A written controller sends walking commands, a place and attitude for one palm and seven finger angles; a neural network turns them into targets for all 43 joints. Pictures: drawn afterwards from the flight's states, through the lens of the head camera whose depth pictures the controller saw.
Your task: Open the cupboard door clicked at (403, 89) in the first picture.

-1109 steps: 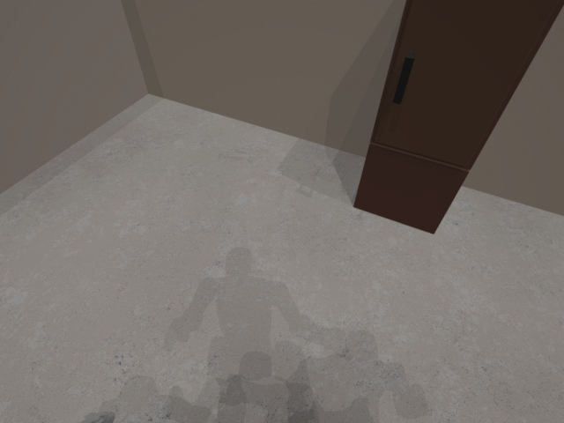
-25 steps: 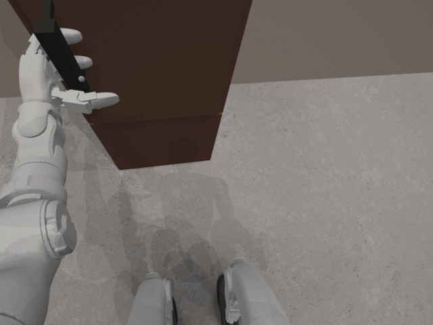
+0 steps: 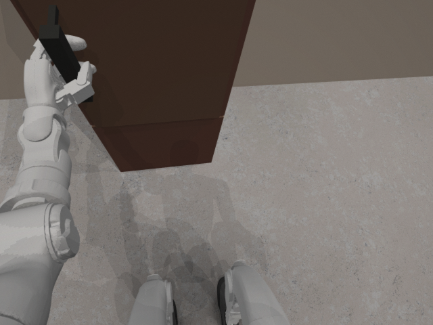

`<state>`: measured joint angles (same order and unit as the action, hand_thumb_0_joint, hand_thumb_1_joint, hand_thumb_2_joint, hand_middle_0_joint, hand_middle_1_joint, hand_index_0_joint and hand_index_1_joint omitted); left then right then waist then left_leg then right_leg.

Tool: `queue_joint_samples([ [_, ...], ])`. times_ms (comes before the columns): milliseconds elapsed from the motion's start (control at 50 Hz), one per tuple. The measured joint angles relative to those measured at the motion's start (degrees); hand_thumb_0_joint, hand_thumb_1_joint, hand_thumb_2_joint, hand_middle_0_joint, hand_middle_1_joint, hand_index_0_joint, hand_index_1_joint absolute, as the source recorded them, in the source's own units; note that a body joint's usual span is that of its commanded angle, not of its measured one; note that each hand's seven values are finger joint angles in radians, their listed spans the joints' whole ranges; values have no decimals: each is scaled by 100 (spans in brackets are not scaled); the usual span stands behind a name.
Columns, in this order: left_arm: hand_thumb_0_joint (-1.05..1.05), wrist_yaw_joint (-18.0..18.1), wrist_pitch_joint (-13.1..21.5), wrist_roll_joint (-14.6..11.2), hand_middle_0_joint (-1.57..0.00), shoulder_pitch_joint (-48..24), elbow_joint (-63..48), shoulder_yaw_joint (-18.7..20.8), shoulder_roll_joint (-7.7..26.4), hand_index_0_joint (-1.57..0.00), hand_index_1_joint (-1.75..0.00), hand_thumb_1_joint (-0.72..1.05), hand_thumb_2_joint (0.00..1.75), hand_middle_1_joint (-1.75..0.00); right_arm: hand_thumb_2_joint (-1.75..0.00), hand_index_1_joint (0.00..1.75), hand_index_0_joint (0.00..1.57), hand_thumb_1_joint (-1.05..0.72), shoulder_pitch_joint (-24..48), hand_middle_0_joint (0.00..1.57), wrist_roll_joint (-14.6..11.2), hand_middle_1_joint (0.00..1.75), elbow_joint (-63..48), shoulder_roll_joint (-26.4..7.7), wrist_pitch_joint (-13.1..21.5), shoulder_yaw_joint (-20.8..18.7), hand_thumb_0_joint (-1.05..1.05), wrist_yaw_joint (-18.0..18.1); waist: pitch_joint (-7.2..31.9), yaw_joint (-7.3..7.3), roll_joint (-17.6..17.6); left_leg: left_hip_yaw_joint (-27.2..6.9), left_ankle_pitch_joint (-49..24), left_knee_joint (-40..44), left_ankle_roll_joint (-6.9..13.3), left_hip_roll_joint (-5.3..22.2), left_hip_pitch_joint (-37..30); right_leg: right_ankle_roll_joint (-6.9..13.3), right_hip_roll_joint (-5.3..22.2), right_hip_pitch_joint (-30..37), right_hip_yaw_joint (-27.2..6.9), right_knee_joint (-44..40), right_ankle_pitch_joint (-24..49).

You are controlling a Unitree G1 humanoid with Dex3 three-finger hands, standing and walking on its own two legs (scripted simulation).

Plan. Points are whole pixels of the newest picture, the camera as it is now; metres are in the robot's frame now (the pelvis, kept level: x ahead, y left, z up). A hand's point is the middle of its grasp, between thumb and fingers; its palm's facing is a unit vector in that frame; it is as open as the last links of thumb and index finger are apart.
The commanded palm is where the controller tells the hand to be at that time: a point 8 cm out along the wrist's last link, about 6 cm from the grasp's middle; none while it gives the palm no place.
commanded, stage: pull the door open along its arc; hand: left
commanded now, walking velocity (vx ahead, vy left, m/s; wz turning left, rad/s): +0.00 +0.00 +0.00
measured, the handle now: (70, 58) +0.58 +0.21 +0.04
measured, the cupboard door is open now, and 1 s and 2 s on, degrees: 1 40 47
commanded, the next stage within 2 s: open thumb and fingers to let go in 1.14 s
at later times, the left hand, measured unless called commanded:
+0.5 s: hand (97, 122) +0.45 +0.16 +0.04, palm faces +0.02 -1.00 +0.00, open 6.4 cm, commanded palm +0.40 +0.21 +0.05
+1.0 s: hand (163, 173) +0.36 +0.06 +0.05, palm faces +0.43 -0.90 +0.00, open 6.5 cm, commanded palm +0.29 +0.08 +0.05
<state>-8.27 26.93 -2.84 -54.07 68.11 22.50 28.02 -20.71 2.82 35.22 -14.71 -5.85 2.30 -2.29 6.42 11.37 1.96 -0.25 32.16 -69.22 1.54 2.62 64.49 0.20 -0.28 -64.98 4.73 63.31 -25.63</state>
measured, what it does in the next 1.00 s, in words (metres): stands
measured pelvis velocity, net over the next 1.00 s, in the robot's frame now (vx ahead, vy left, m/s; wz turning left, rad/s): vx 0.01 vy -0.03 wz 0.04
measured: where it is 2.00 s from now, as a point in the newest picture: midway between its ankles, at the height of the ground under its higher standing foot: outside the picture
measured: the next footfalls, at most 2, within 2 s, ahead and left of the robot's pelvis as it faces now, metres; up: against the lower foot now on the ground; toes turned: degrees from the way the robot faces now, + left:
none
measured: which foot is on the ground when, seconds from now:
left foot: down 0.00-1.00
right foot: down 0.00-1.00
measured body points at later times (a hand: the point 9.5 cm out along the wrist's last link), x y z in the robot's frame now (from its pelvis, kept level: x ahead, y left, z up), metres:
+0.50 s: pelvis +0.02 +0.00 +0.02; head +0.15 +0.01 +0.45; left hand +0.44 +0.21 +0.04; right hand +0.06 -0.25 -0.10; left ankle -0.01 +0.10 -0.64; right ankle +0.03 -0.12 -0.64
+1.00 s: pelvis +0.01 -0.03 +0.02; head +0.10 -0.03 +0.46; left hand +0.33 +0.10 +0.05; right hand +0.16 -0.24 -0.10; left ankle -0.01 +0.10 -0.64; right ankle +0.03 -0.12 -0.64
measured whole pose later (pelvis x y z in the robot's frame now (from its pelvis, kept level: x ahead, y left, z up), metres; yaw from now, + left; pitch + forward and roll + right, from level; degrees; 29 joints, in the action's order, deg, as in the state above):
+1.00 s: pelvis +0.01 -0.03 +0.02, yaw +2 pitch +19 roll +0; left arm 35.9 23.6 6.7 -10.4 27.0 -5.6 -7.5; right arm -11.4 5.8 34.2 -9.0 -0.6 -0.7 -3.6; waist 9.2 1.5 0.8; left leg -0.1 30.7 -62.4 -0.7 1.5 50.5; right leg 2.3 0.6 -52.9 4.4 61.0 -27.0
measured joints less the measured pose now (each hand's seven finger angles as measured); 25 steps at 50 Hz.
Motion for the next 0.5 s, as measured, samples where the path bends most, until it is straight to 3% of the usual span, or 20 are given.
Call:
queue_joint_samples([
  [160, 1, -97, -3, -27, -35, 100, -62, 88, 29, -34, -135, 68, 79, -135, -90, 30, 20, -91, 8, 20, -29, 30, -40, -2, -20, 9, 0, 10, -10, 4, -2, 31, 8, 20, -3, 25, -47, 7, -27, 22, -32, -9, 4],
  [260, 1, -126, -14, -167, -35, 475, -427, 73, -126, -34, -135, 68, 76, -135, -90, 30, 20, -91, -36, 20, -79, 30, -109, 23, -55, -21, 0, -14, 4, -63, -8, 98, -3, 134, -1, 41, -197, 2, -49, 130, -98, -91, 23],
  [380, 1, -106, -52, -400, -35, 1402, -1326, -132, -564, -34, -135, 66, 72, -135, -90, 30, 20, -91, -66, 20, -178, 30, -207, 74, -87, -89, 0, -63, 75, -212, -21, 193, -40, 406, 5, 41, -552, -11, -62, 426, -191, -299, 52],
  [500, 1, 58, -54, -572, -33, 2615, -2500, -612, -1200, -34, -135, 64, 69, -134, -90, 30, 20, -91, 23, 20, -260, 30, -338, 116, 4, -178, 0, -102, 177, -425, -48, 259, -76, 681, 5, 14, -959, -25, -49, 785, -258, -500, 60],
])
